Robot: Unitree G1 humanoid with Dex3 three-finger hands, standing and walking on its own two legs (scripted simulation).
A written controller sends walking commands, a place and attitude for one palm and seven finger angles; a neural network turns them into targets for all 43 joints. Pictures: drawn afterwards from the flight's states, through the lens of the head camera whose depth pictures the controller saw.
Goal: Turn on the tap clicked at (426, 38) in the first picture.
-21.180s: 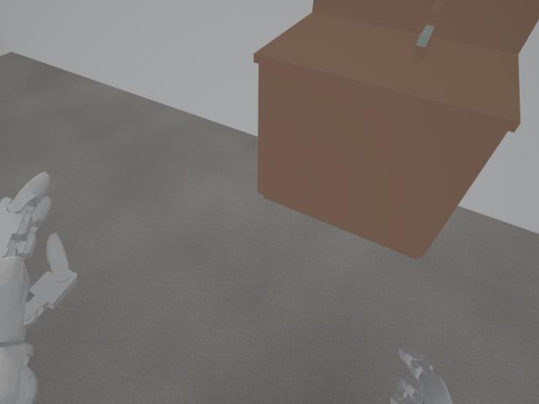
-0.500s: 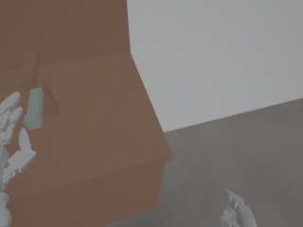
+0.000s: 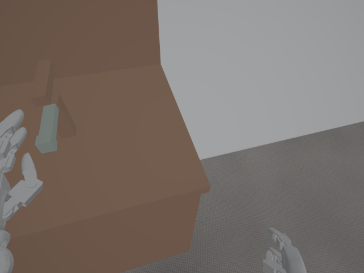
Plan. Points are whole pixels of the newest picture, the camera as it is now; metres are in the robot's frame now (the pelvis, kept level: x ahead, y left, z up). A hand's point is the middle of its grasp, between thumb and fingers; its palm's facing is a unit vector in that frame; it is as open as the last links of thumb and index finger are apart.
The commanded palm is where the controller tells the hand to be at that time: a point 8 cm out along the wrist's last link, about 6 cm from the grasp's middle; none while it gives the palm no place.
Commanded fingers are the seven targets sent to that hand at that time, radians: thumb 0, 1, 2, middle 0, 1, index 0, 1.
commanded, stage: shuffle to correct the standing spot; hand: left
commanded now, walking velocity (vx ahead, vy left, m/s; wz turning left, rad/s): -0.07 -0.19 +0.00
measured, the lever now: (46, 143) +0.33 +0.29 +0.12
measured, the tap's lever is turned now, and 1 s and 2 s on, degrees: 0 0 0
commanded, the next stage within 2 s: come to a stop and stand still in 1.02 s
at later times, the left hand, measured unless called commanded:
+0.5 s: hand (48, 184) +0.22 +0.22 +0.16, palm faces +0.34 -0.86 -0.38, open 7.4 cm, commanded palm +0.16 +0.27 +0.18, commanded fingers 0.00 0.90 0.90 -0.20 -0.30 -0.20 -0.30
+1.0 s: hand (30, 204) +0.19 +0.24 +0.16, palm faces +0.36 -0.86 -0.37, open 7.4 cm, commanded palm +0.14 +0.28 +0.18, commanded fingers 0.00 0.90 0.90 -0.20 -0.30 -0.20 -0.30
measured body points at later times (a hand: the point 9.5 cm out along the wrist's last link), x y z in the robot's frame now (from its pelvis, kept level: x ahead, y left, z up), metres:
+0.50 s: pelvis +0.00 -0.01 +0.00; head +0.02 -0.01 +0.45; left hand +0.19 +0.27 +0.18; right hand +0.17 -0.25 -0.09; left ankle +0.03 +0.15 -0.74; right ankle +0.00 -0.06 -0.74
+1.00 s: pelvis -0.02 +0.00 -0.01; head -0.01 +0.00 +0.44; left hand +0.16 +0.28 +0.18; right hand +0.14 -0.23 -0.09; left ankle +0.03 +0.15 -0.74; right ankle +0.00 -0.06 -0.74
